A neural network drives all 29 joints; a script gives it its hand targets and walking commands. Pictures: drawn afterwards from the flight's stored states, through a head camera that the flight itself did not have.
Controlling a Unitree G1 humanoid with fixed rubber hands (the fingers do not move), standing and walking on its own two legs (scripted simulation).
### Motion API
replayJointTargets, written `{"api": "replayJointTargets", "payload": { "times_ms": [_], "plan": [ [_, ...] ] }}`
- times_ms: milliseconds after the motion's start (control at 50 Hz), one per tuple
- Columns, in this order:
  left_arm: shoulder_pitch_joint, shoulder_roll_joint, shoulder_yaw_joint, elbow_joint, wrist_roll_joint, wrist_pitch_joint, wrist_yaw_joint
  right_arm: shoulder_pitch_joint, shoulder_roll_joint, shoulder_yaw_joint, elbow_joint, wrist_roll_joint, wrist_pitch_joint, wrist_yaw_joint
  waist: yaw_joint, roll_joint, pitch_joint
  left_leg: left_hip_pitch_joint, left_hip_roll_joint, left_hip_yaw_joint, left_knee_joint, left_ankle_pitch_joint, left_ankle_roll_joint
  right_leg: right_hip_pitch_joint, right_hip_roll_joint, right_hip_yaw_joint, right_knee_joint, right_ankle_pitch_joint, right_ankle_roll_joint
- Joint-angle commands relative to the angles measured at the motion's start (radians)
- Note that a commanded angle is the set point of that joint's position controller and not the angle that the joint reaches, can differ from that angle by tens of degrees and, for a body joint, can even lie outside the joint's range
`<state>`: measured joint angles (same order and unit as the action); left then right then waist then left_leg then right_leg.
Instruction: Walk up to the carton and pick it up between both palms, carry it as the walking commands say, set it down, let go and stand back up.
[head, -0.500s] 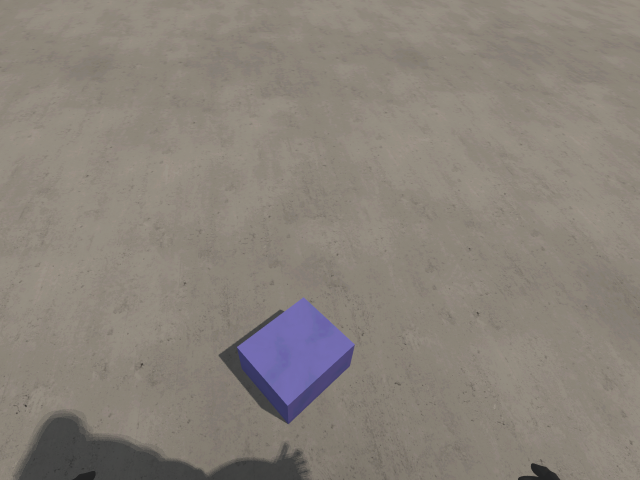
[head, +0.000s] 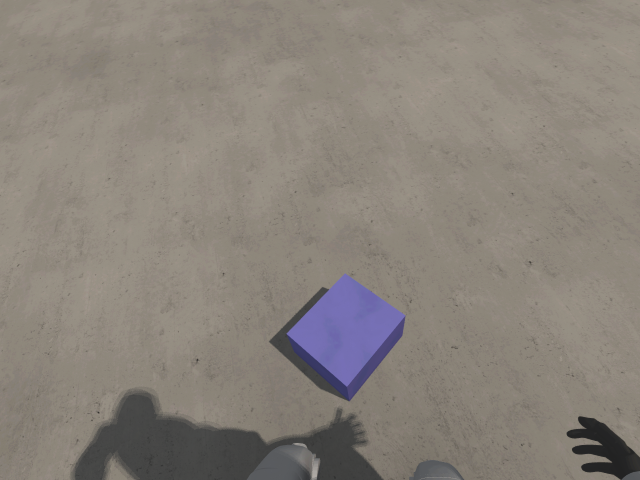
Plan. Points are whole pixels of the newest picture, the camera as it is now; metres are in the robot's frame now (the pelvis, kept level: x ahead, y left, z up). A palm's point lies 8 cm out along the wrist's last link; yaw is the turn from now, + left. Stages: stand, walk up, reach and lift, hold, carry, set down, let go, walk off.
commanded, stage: walk up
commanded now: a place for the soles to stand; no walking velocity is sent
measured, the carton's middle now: (347, 334) +0.57 +0.01 -0.66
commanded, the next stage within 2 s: none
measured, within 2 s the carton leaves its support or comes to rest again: neither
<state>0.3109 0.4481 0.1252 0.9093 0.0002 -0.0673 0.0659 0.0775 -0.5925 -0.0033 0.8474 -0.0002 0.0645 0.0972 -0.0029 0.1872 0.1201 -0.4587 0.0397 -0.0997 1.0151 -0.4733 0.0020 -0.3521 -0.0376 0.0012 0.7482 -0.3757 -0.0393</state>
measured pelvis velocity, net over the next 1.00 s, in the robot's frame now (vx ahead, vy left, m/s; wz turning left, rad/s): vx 0.18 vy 0.32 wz -0.50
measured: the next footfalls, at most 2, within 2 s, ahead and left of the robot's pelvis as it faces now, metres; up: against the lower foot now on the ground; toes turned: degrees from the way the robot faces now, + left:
left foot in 0.06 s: +0.07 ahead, +0.14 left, +0.00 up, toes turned -4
right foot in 0.32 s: +0.10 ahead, -0.01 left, +0.00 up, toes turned -21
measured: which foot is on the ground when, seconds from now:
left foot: up 0.00-0.04, down 0.06-0.32, up 0.34-0.54, down 0.56-0.88, up 0.90-1.00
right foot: down 0.00-0.08, up 0.10-0.30, down 0.32-0.56, up 0.58-0.84, down 0.86-1.00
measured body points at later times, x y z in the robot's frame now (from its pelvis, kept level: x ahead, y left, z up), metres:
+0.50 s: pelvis +0.10 +0.19 -0.01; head +0.15 +0.17 +0.43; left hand +0.22 +0.54 -0.10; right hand +0.18 -0.16 -0.10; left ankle +0.17 +0.31 -0.66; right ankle +0.07 +0.01 -0.70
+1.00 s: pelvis +0.18 +0.32 -0.02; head +0.19 +0.28 +0.42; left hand +0.41 +0.62 -0.09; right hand +0.13 -0.01 -0.14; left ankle +0.25 +0.41 -0.69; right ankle +0.15 +0.21 -0.70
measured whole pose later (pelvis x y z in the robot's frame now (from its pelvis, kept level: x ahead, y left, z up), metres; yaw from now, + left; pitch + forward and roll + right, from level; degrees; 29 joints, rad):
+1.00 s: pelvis +0.18 +0.32 -0.02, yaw -28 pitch -3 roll +0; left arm 0.30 0.49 0.08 0.90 0.00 -0.09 0.11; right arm 0.22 -0.45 -0.01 0.74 0.00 0.06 0.06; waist 0.00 0.07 0.11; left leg -0.49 0.05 0.04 1.11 -0.58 0.06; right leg -0.45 -0.05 -0.10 0.99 -0.49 -0.06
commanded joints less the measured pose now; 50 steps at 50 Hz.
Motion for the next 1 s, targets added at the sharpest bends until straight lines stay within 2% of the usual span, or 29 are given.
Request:
{"api": "replayJointTargets", "payload": {
  "times_ms": [0,20,40,80,120,160,200,220,240,260,280,300,320,340,440,460,480,500,520,540,600,640,740,780,800,820,860,900,980],
  "plan": [
    [-0.048,0.312,0.042,-0.108,0.016,-0.028,0.018,0.233,-0.174,-0.169,-0.084,-0.061,-0.053,0.002,-0.15,-0.22,-0.21,0.249,0.066,-0.075,-0.476,-0.041,0.004,-0.117,-0.133,0.192,0.199,0.039,-0.115],
    [-0.053,0.149,-0.01,-0.137,0.005,-0.025,0.02,0.295,-0.285,-0.194,-0.072,-0.077,-0.064,-0.012,-0.179,0.225,-0.177,0.393,0.263,-0.429,-0.74,0.043,0.027,-0.401,0.102,-0.016,0.469,-0.252,-0.032],
    [-0.066,0.203,-0.011,-0.133,-0.005,-0.025,0.036,0.21,-0.274,-0.189,-0.114,-0.056,-0.063,-0.018,-0.148,0.074,-0.136,0.402,0.292,-0.527,-0.771,0.229,0.02,-0.49,0.105,0.064,0.519,-0.262,-0.006],
    [-0.042,0.264,-0.002,-0.072,0.005,-0.019,0.037,0.106,-0.198,-0.169,-0.135,-0.035,-0.059,-0.037,-0.091,-0.152,-0.107,0.393,0.248,-0.397,-0.689,0.369,-0.043,-0.465,0.02,0.053,0.503,-0.117,-0.011],
    [0.033,0.221,-0.003,-0.055,0.007,-0.015,0.029,0.164,-0.142,-0.165,-0.131,-0.031,-0.056,-0.056,-0.07,-0.017,-0.148,0.471,0.186,-0.186,-0.582,0.881,-0.194,-0.407,0.036,-0.042,0.48,-0.102,0.021],
    [0.118,0.204,-0.008,-0.063,-0.017,-0.006,0.028,0.149,-0.113,-0.171,-0.149,-0.04,-0.042,-0.063,-0.047,0.073,-0.168,0.516,0.095,-0.026,-0.524,1.071,-0.25,-0.325,0.036,-0.13,0.282,-0.103,0.023],
    [0.253,0.193,0.002,-0.027,-0.026,-0.006,0.043,0.032,-0.084,-0.168,-0.202,-0.05,-0.025,-0.069,0.05,0.063,-0.156,0.314,0.047,0.102,-0.367,1.171,-0.257,-0.055,0.021,-0.2,0.008,-0.103,0.0],
    [0.464,0.215,0.03,0.009,-0.023,-0.013,0.054,-0.102,-0.07,-0.166,-0.258,-0.038,-0.018,-0.074,0.184,-0.042,-0.182,0.094,0.023,0.154,-0.148,1.198,-0.27,0.255,0.022,-0.216,-0.221,-0.01,-0.051],
    [0.519,0.276,0.066,0.028,-0.021,-0.004,0.062,-0.105,-0.029,-0.148,-0.29,-0.03,-0.033,-0.071,0.246,-0.251,-0.274,-0.129,-0.028,0.193,0.168,0.751,-0.2,0.539,-0.07,0.013,-0.278,0.251,-0.163],
    [0.462,0.327,0.09,-0.006,-0.019,-0.002,0.074,-0.024,0.023,-0.131,-0.297,-0.021,-0.046,-0.075,0.202,-0.52,-0.298,-0.443,-0.053,0.083,0.42,-0.176,-0.151,0.686,-0.329,0.458,-0.202,0.537,-0.32],
    [0.37,0.378,0.09,-0.041,-0.02,-0.003,0.094,-0.065,-0.036,-0.133,-0.325,-0.036,-0.048,-0.076,0.168,-0.42,-0.329,-0.549,0.014,-0.076,0.551,-0.233,-0.126,0.684,-0.464,0.623,-0.205,0.509,-0.397],
    [0.276,0.399,0.077,-0.066,-0.012,-0.007,0.108,-0.102,-0.071,-0.138,-0.317,-0.044,-0.051,-0.072,0.134,-0.234,-0.281,-0.555,0.048,-0.108,0.601,-0.229,-0.12,0.598,-0.517,0.628,-0.233,0.394,-0.402],
    [0.193,0.364,0.052,-0.086,-0.006,-0.017,0.113,-0.144,-0.069,-0.137,-0.316,-0.06,-0.039,-0.066,0.113,-0.069,-0.177,-0.519,0.093,-0.088,0.494,-0.143,-0.097,0.475,-0.472,0.534,-0.247,0.273,-0.328],
    [0.121,0.407,0.061,-0.11,0.001,-0.032,0.124,-0.137,-0.064,-0.152,-0.312,-0.055,-0.018,-0.045,0.078,-0.129,-0.123,-0.42,0.153,-0.166,0.413,-0.129,-0.07,0.328,-0.464,0.514,-0.233,0.22,-0.287],
    [-0.177,0.418,0.058,-0.152,0.04,-0.045,0.073,0.201,-0.096,-0.172,-0.198,-0.04,0.002,0.0,-0.143,-0.314,-0.083,0.155,0.127,0.037,-0.076,0.085,-0.019,-0.262,-0.313,0.167,-0.169,0.036,-0.156],
    [-0.216,0.378,0.046,-0.15,0.047,-0.04,0.066,0.329,-0.105,-0.181,-0.139,-0.041,-0.002,-0.005,-0.21,-0.254,-0.116,0.362,0.078,0.085,-0.156,0.092,-0.018,-0.378,-0.241,0.07,0.031,0.036,-0.096],
    [-0.182,0.271,0.014,-0.148,0.054,-0.035,0.067,0.469,-0.142,-0.195,-0.084,-0.055,-0.011,-0.01,-0.278,0.026,-0.139,0.476,0.066,0.029,-0.297,0.016,0.003,-0.478,-0.12,-0.044,0.403,-0.014,-0.034],
    [-0.146,0.182,-0.016,-0.176,0.039,-0.032,0.07,0.459,-0.177,-0.186,-0.107,-0.054,-0.022,-0.022,-0.271,0.34,-0.051,0.295,0.154,-0.263,-0.623,0.053,0.007,-0.523,0.104,-0.028,0.627,-0.33,-0.013],
    [0.008,0.226,-0.008,-0.154,0.013,-0.026,0.075,0.257,-0.172,-0.181,-0.184,-0.046,-0.025,-0.024,-0.146,0.21,-0.052,0.173,0.218,-0.444,-0.721,0.175,0.026,-0.434,0.128,0.103,0.591,-0.307,0.003],
    [0.065,0.271,0.002,-0.106,0.014,-0.028,0.064,0.162,-0.159,-0.189,-0.229,-0.043,-0.025,-0.03,-0.092,0.026,-0.082,0.175,0.24,-0.418,-0.704,0.135,0.041,-0.401,0.089,0.097,0.566,-0.221,0.003],
    [0.082,0.317,0.02,-0.033,0.018,-0.012,0.061,0.067,-0.184,-0.193,-0.258,-0.029,-0.03,-0.052,-0.024,-0.019,-0.1,0.171,0.281,-0.424,-0.735,-0.039,0.017,-0.375,0.005,0.055,0.671,-0.087,-0.002],
    [0.1,0.315,0.024,-0.021,0.006,-0.015,0.065,0.085,-0.173,-0.191,-0.247,-0.053,-0.033,-0.053,-0.019,0.08,-0.074,0.226,0.283,-0.324,-0.645,0.065,0.073,-0.399,-0.029,0.013,0.56,-0.087,0.015],
    [0.135,0.253,0.018,-0.031,-0.001,-0.035,0.059,0.103,-0.115,-0.172,-0.241,-0.063,-0.026,-0.054,-0.003,0.022,-0.143,0.136,0.29,-0.113,-0.494,0.1,0.243,-0.159,-0.041,-0.071,0.206,-0.087,-0.023],
    [0.243,0.251,0.034,-0.009,0.019,-0.043,0.041,0.056,-0.053,-0.139,-0.256,-0.046,-0.022,-0.056,0.101,-0.176,-0.199,-0.135,0.227,0.015,-0.271,-0.001,0.172,0.212,-0.011,0.006,-0.016,-0.041,-0.059],
    [0.294,0.343,0.066,-0.016,0.037,-0.045,0.047,0.062,0.008,-0.116,-0.276,-0.036,-0.029,-0.056,0.149,-0.439,-0.229,-0.289,0.11,0.115,0.045,0.038,0.081,0.303,-0.185,0.404,-0.253,-0.307,-0.139],
    [0.204,0.425,0.075,-0.052,0.033,-0.039,0.04,0.077,0.016,-0.105,-0.28,-0.039,-0.035,-0.062,0.095,-0.461,-0.184,-0.432,0.01,0.1,0.18,-0.169,0.014,0.244,-0.359,0.788,-0.423,-0.478,-0.252],
    [0.069,0.375,0.045,-0.059,0.031,-0.04,0.045,0.045,-0.085,-0.137,-0.211,-0.045,-0.023,-0.071,0.06,-0.233,-0.03,-0.339,0.096,0.031,0.2,-0.112,0.022,0.069,-0.353,0.632,-0.395,-0.441,-0.257],
    [0.038,0.352,0.025,-0.066,0.035,-0.041,0.046,0.074,-0.091,-0.145,-0.177,-0.038,-0.033,-0.062,0.03,-0.257,-0.045,-0.231,0.087,0.036,0.131,-0.148,0.019,0.03,-0.322,0.544,-0.268,-0.112,-0.247],
    [-0.071,0.323,0.005,-0.108,0.031,-0.028,0.008,0.17,-0.079,-0.151,-0.114,-0.017,-0.064,-0.069,-0.034,-0.318,-0.094,0.027,0.034,0.121,-0.117,-0.033,0.015,-0.108,-0.226,0.326,-0.147,0.029,-0.18]
  ]
}}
